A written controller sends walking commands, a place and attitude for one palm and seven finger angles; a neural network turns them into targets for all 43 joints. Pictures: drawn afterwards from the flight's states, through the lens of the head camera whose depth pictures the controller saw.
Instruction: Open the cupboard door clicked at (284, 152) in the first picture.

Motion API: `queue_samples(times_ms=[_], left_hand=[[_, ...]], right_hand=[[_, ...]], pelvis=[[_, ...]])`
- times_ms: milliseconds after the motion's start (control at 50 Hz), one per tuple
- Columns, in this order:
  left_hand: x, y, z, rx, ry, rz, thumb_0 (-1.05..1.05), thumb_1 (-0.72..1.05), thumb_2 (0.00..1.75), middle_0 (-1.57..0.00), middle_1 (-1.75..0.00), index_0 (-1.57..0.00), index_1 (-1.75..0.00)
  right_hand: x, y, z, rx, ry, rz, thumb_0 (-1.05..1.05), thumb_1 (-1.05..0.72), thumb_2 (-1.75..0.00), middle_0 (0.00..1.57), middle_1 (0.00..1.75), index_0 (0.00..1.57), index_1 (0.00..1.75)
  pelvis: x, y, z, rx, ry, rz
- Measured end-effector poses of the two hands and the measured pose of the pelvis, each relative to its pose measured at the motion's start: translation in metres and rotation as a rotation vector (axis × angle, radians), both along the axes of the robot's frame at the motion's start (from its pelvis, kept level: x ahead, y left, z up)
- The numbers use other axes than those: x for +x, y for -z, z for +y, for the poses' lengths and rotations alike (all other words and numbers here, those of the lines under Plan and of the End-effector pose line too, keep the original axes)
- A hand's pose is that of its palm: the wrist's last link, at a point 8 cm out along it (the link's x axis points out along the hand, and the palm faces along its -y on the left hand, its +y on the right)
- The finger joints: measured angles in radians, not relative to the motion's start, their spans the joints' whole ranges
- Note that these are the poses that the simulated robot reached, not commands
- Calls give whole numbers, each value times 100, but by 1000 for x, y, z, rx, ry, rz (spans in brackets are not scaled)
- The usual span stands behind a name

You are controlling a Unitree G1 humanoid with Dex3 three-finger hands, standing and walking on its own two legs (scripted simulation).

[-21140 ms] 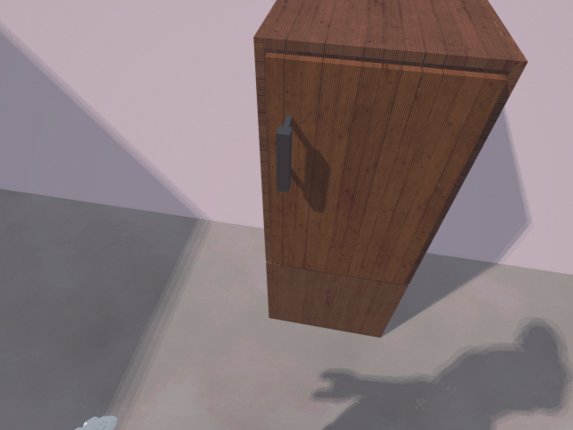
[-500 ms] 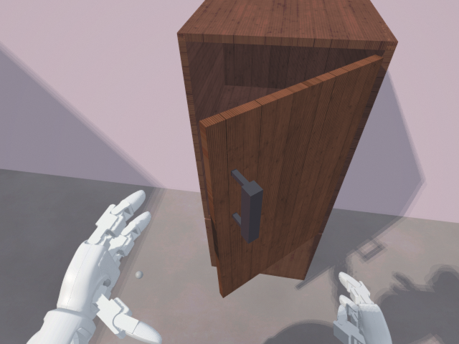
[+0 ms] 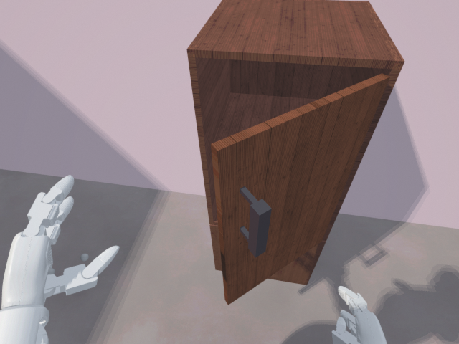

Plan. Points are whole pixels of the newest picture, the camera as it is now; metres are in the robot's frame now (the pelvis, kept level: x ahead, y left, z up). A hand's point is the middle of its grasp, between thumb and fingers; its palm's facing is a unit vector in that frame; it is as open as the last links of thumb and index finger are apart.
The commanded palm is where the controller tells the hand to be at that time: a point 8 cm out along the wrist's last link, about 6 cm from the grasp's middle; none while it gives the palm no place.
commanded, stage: draw the hand back to the body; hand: left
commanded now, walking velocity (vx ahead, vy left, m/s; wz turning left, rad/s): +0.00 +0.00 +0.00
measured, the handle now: (251, 221) +0.32 +0.00 +0.06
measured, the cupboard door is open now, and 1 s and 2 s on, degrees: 43 43 43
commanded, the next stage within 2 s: step back with the hand held close in 0.58 s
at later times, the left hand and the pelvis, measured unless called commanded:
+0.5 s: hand (65, 246) +0.19 +0.24 +0.15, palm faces +0.43 -0.81 -0.40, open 7.5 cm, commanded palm +0.14 +0.29 +0.17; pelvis +0.00 -0.01 +0.00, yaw +0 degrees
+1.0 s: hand (63, 262) +0.17 +0.24 +0.15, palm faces +0.33 -0.79 -0.51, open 7.4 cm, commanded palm +0.12 +0.29 +0.18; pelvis -0.03 -0.01 +0.00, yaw -1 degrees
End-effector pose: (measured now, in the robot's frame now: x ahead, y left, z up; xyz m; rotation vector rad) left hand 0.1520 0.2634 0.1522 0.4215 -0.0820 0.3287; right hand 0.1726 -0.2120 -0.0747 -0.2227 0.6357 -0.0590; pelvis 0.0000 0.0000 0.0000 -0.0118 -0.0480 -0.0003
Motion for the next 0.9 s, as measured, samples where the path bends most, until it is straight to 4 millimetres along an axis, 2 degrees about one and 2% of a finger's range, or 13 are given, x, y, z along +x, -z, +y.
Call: queue_samples(times_ms=[260, 380, 720, 820, 900], left_hand=[[0, -24, 30, 69, -118, -67, 0, 69, 81, -21, -30, -21, -31], [0, -20, 24, 44, -123, -60, 1, 82, 87, -21, -30, -21, -31], [-7, -24, 11, 54, -102, -65, 1, 89, 90, -21, -30, -21, -31], [-7, -30, 15, 109, -88, -79, 1, 89, 90, -21, -30, -21, -31], [-8, -25, 14, 131, -54, -33, 1, 89, 90, -21, -30, -21, -31]], right_hand=[[12, -4, -11, -5, 12, 9, 2, -91, -90, 20, 30, 20, 30], [11, -3, -17, -7, 12, 19, 2, -91, -90, 20, 30, 20, 30], [-1, 0, -26, 10, 28, 22, 2, -91, -90, 20, 30, 20, 30], [-7, -1, -31, 9, 45, 37, 2, -91, -90, 20, 30, 20, 30], [-17, -1, -40, -8, 83, 57, 2, -91, -90, 20, 30, 20, 30]], pelvis=[[5, -4, -6, 1, 3, -11], [4, -5, -9, 3, 2, -14], [-3, -5, -19, 4, 4, -30], [-9, -5, -20, -5, -1, 4], [-16, -5, -17, -3, 7, 30]])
